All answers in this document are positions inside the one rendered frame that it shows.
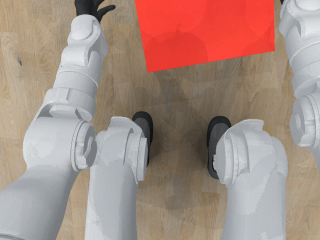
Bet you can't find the left robot hand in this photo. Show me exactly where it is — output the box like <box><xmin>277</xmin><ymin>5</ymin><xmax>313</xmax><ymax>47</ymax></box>
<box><xmin>74</xmin><ymin>0</ymin><xmax>116</xmax><ymax>24</ymax></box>

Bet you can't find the right robot shin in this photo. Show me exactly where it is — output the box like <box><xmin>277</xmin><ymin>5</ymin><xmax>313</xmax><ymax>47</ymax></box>
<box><xmin>213</xmin><ymin>119</ymin><xmax>288</xmax><ymax>180</ymax></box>

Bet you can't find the carton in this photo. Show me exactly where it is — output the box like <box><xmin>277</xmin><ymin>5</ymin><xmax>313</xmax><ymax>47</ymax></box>
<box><xmin>135</xmin><ymin>0</ymin><xmax>275</xmax><ymax>73</ymax></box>

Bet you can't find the robot right foot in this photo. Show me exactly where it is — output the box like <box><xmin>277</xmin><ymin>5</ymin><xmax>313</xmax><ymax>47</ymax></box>
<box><xmin>206</xmin><ymin>116</ymin><xmax>232</xmax><ymax>180</ymax></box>

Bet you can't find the right robot upper arm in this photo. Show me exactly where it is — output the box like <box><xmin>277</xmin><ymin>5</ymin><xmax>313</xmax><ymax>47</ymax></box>
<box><xmin>289</xmin><ymin>92</ymin><xmax>320</xmax><ymax>174</ymax></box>

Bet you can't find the robot left forearm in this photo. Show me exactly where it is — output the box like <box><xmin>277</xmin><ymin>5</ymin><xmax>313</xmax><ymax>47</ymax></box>
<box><xmin>22</xmin><ymin>14</ymin><xmax>109</xmax><ymax>163</ymax></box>

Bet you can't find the left robot upper arm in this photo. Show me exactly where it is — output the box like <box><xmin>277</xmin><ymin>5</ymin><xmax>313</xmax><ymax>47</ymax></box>
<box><xmin>0</xmin><ymin>116</ymin><xmax>98</xmax><ymax>240</ymax></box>

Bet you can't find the robot right forearm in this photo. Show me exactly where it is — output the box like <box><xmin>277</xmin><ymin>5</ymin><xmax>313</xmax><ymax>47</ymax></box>
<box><xmin>278</xmin><ymin>0</ymin><xmax>320</xmax><ymax>99</ymax></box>

